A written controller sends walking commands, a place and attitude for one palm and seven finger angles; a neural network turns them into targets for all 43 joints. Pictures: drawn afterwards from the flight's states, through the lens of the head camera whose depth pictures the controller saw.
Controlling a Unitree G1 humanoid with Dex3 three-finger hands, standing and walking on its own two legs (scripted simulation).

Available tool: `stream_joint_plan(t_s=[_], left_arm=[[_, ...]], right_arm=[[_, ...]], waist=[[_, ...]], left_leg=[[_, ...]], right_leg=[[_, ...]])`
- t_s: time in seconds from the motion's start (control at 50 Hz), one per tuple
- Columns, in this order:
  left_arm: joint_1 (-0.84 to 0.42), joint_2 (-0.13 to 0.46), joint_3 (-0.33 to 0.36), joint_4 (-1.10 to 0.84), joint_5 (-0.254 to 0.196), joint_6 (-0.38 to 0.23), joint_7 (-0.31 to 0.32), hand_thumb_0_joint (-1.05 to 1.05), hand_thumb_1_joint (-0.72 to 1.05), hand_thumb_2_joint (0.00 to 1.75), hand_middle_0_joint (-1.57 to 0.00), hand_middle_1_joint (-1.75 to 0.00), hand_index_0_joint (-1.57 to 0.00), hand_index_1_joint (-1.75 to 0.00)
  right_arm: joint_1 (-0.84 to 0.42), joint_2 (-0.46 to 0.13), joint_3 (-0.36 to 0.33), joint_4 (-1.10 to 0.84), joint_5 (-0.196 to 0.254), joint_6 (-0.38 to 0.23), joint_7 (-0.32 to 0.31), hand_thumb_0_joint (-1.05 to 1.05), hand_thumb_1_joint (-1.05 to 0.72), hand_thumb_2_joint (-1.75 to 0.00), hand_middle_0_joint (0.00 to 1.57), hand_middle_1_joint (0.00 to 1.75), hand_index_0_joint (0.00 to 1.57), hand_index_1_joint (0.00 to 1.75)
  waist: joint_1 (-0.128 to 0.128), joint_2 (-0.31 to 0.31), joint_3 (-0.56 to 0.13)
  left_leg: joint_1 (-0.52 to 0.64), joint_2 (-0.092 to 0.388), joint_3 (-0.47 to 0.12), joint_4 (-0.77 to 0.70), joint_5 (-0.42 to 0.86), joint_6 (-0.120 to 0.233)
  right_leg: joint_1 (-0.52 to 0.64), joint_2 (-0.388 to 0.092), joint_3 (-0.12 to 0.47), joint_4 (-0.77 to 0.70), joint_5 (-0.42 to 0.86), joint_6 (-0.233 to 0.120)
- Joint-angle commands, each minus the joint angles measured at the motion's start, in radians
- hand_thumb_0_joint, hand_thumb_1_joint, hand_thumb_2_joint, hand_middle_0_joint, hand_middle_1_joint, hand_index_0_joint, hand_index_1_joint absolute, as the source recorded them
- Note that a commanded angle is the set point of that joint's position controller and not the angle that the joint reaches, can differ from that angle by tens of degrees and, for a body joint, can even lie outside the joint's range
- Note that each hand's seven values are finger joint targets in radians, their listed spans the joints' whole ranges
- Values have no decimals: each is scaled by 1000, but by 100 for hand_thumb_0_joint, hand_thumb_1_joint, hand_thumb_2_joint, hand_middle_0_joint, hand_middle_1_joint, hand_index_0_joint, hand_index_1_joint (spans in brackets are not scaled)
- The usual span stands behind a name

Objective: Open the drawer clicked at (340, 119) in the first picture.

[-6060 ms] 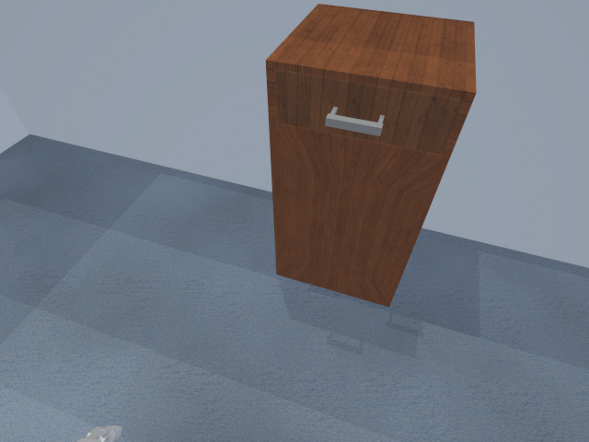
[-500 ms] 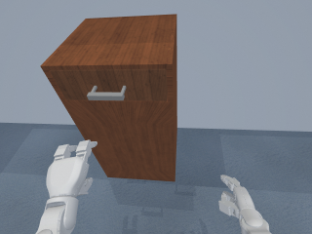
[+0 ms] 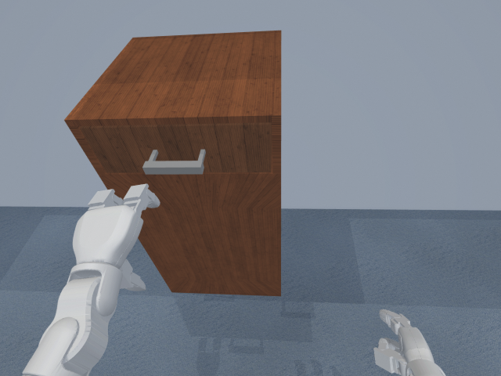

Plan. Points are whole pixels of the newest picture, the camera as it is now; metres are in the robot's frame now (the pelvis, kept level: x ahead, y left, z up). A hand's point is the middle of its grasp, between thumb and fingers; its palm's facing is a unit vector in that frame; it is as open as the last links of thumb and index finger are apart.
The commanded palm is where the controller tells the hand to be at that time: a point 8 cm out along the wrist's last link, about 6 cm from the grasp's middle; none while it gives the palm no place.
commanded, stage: raise the hand with hooked fingers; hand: left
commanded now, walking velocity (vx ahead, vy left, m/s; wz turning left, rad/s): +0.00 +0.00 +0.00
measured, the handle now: (176, 160) +0.53 +0.25 +0.03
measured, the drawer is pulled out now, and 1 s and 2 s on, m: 0.00 0.00 0.00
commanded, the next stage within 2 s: move the hooked fingers above the handle in 0.68 s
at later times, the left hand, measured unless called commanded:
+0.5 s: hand (105, 220) +0.29 +0.26 +0.12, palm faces +0.01 -0.10 -1.00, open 13.8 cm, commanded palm +0.26 +0.27 +0.19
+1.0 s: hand (117, 217) +0.30 +0.25 +0.12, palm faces +0.03 -0.07 -1.00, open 13.8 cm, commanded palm +0.29 +0.26 +0.18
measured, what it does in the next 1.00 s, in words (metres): stands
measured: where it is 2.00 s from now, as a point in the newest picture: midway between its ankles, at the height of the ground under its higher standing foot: outside the picture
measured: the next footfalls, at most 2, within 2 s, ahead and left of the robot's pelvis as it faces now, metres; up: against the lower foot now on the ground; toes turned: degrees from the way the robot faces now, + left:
none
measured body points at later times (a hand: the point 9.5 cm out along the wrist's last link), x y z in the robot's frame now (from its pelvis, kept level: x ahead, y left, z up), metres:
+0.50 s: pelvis -0.01 +0.02 +0.01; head +0.00 -0.01 +0.46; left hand +0.29 +0.26 +0.18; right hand +0.19 -0.19 -0.10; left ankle -0.01 +0.08 -0.73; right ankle -0.02 -0.08 -0.73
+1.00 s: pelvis -0.02 +0.01 +0.01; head +0.00 -0.02 +0.46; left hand +0.30 +0.25 +0.17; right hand +0.20 -0.19 -0.10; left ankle -0.01 +0.08 -0.73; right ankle -0.02 -0.08 -0.73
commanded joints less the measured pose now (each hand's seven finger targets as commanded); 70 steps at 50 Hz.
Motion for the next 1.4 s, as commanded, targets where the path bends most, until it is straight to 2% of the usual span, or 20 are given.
stream_joint_plan(t_s=[0.0,0.16,0.26,0.34,0.36,0.46,0.52,0.6,0.72,0.78,0.84,0.92,1.02,1.04,1.1,1.12,1.14,1.2,1.26,1.38], left_arm=[[-312,244,154,-219,10,-18,-8,0,-50,30,-30,-120,-30,-120],[-472,274,157,-68,-32,2,-103,0,-50,30,-30,-120,-30,-120],[-603,318,156,-92,-38,-17,-172,0,-50,30,-30,-120,-30,-120],[-464,266,136,-79,-64,-59,-216,0,-50,30,-30,-120,-30,-120],[-452,284,158,-99,-70,-73,-218,0,-50,30,-30,-120,-30,-120],[-497,340,224,-145,-65,-138,-174,0,-50,30,-30,-120,-30,-120],[-542,371,263,-183,-60,-168,-124,0,-50,30,-30,-120,-30,-120],[-535,339,240,-154,-66,-168,-83,0,-50,30,-30,-120,-30,-120],[-481,277,167,-84,-67,-91,-120,0,-50,30,-30,-120,-30,-120],[-500,294,155,-85,-62,-82,-144,0,-50,30,-30,-120,-30,-120],[-580,294,142,-46,-47,-99,-153,0,-50,30,-30,-120,-30,-120],[-679,342,182,-44,-34,-147,-127,0,-50,30,-30,-120,-30,-120],[-736,338,184,69,-27,-155,-89,0,-50,30,-30,-120,-30,-120],[-743,325,168,102,-26,-147,-87,0,-50,30,-30,-120,-30,-120],[-716,312,157,123,-31,-127,-89,0,-50,30,-30,-120,-30,-120],[-700,337,182,142,-24,-119,-93,0,-50,30,-30,-120,-30,-120],[-694,306,149,138,-31,-114,-102,0,-50,30,-30,-120,-30,-120],[-702,280,116,166,-36,-106,-125,0,-50,30,-30,-120,-30,-120],[-710,346,173,163,-33,-124,-134,0,-50,30,-30,-120,-30,-120],[-804,374,205,166,-27,-187,-93,0,-50,30,-30,-120,-30,-120]], right_arm=[[-173,-72,-7,-168,4,-41,-9,0,-90,-90,20,30,20,30],[-160,-79,11,-153,22,-25,-7,0,-90,-90,20,30,20,30],[-153,-86,12,-162,23,-26,-8,0,-90,-90,20,30,20,30],[-124,-87,6,-170,19,-34,7,0,-90,-90,20,30,20,30],[-121,-92,3,-172,18,-34,9,0,-90,-90,20,30,20,30],[-109,-92,2,-165,13,-46,14,0,-90,-90,20,30,20,30],[-110,-92,-5,-157,13,-61,14,0,-90,-90,20,30,20,30],[-95,-91,-15,-135,16,-70,18,0,-90,-90,20,30,20,30],[-120,-105,-12,-142,28,-56,20,0,-90,-90,20,30,20,30],[-115,-105,-7,-142,24,-48,13,0,-90,-90,20,30,20,30],[-107,-103,2,-135,23,-49,3,0,-90,-90,20,30,20,30],[-98,-98,0,-130,20,-57,-8,0,-90,-90,20,30,20,30],[-78,-96,-3,-112,24,-53,-12,0,-90,-90,20,30,20,30],[-74,-94,-1,-109,24,-50,-12,0,-90,-90,20,30,20,30],[-66,-98,-8,-121,25,-41,-9,0,-90,-90,20,30,20,30],[-67,-106,-12,-119,26,-38,-9,0,-90,-90,20,30,20,30],[-63,-103,-8,-126,25,-32,-7,0,-90,-90,20,30,20,30],[-56,-111,-13,-131,29,-21,-9,0,-90,-90,20,30,20,30],[-37,-118,-19,-132,28,-20,-15,0,-90,-90,20,30,20,30],[-2,-112,-30,-114,26,-25,-25,0,-90,-90,20,30,20,30]], waist=[[8,-18,-230],[-7,-49,-137],[-13,-31,-223],[-2,-40,-220],[0,-56,-210],[14,-33,-193],[24,22,-231],[18,23,-255],[2,-42,-197],[-6,-53,-202],[-21,-88,-177],[-13,-3,-218],[-13,5,-228],[-17,-7,-214],[-7,-41,-278],[-7,-41,-285],[-9,-55,-291],[-27,-92,-252],[-20,-108,-284],[-30,-41,-320]], left_leg=[[125,31,-71,-59,366,-15],[121,47,-81,-119,348,-31],[179,50,-97,-123,368,-32],[196,55,-105,-121,416,-36],[186,56,-105,-124,422,-36],[169,58,-119,-140,384,-43],[186,57,-131,-139,383,-54],[201,57,-131,-134,391,-66],[166,54,-115,-148,328,-54],[160,50,-108,-147,317,-46],[141,49,-108,-147,271,-34],[160,40,-111,-133,270,-33],[137,32,-97,-122,285,-36],[124,33,-94,-121,285,-36],[125,28,-79,-104,334,-28],[120,30,-78,-100,353,-29],[110,26,-77,-95,368,-26],[87,27,-69,-86,347,-15],[72,22,-64,-70,362,-6],[67,15,-62,-31,403,-3]], right_leg=[[136,-31,63,-76,362,9],[128,-24,25,-126,294,6],[145,-25,18,-135,273,5],[137,-25,10,-144,279,5],[138,-23,10,-147,288,7],[118,-19,5,-152,235,0],[112,-12,10,-148,215,-3],[97,-18,6,-145,213,-1],[87,-14,5,-159,193,4],[103,-22,3,-160,196,6],[81,-21,2,-164,165,8],[76,-14,10,-157,164,1],[78,-14,13,-154,183,-2],[73,-18,9,-149,185,-2],[118,-23,20,-134,260,3],[125,-20,23,-130,282,2],[139,-26,21,-123,306,4],[116,-27,24,-121,322,11],[147,-29,37,-107,371,13],[125,-29,47,-73,436,13]])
